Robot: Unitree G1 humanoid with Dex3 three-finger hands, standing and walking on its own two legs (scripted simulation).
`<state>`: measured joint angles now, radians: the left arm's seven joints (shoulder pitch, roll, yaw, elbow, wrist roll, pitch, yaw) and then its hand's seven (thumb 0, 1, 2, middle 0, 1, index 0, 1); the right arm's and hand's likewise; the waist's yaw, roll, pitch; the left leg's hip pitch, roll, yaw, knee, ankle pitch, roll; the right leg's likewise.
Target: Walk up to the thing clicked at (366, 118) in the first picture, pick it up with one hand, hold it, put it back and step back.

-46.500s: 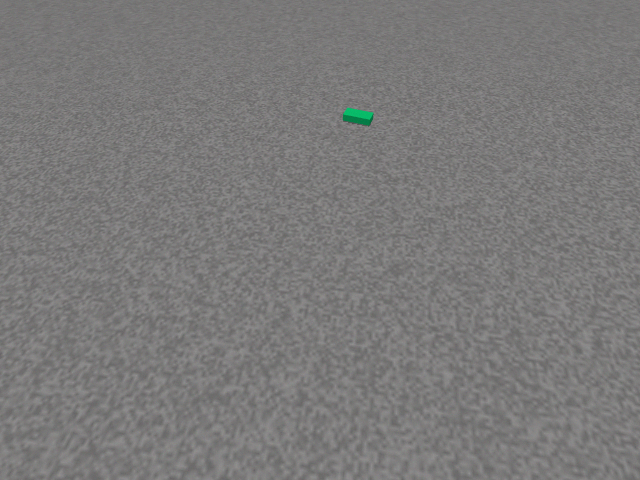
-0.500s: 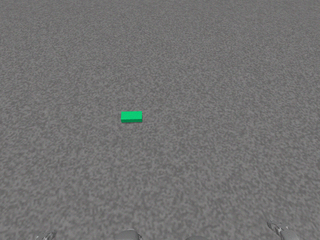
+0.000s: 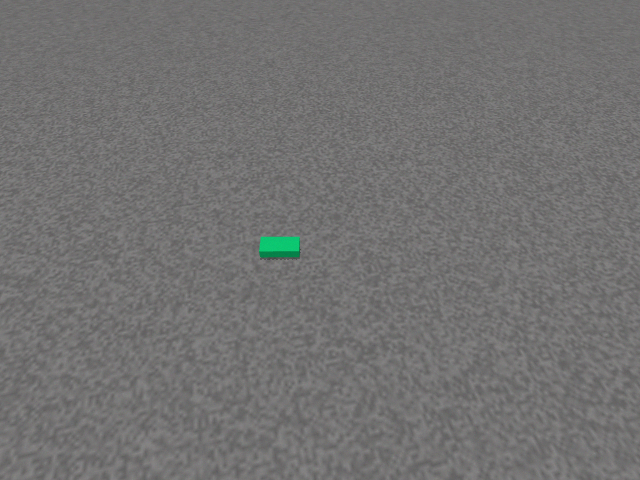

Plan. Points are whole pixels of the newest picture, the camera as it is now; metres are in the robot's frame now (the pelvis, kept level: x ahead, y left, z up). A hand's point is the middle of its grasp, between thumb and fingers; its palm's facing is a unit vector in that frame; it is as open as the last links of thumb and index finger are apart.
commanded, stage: step back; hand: left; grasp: from above
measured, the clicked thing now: (280, 246) +1.07 +0.18 -0.75
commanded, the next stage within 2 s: stand in 0.56 s
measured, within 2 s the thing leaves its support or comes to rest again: neither
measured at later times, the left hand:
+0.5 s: hand out of the picture +0.13 +0.25 -0.15, palm faces +0.05 -0.94 -0.35, open 7.4 cm
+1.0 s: hand out of the picture +0.13 +0.25 -0.14, palm faces +0.00 -0.94 -0.33, open 7.4 cm
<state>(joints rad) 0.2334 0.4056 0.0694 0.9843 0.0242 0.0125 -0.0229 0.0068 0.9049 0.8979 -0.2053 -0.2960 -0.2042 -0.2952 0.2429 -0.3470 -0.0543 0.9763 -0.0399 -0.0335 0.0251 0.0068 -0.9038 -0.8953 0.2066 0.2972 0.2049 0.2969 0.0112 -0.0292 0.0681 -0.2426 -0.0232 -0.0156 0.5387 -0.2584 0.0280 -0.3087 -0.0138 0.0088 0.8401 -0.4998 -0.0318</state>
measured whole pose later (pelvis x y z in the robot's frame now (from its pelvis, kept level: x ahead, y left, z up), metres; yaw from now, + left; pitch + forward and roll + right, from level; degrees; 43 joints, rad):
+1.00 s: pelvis +0.05 +0.00 +0.02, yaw +1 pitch -3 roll +0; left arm 0.08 0.35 0.00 1.14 0.01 -0.02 -0.01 0.00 0.91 0.90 -0.20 -0.30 -0.20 -0.30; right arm 0.04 -0.34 -0.01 1.13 -0.01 -0.02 0.01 0.00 -0.90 -0.90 0.20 0.30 0.20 0.30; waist 0.01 0.00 0.06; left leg -0.11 0.01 0.02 0.32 -0.16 -0.01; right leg -0.07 -0.03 -0.03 0.31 -0.19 0.02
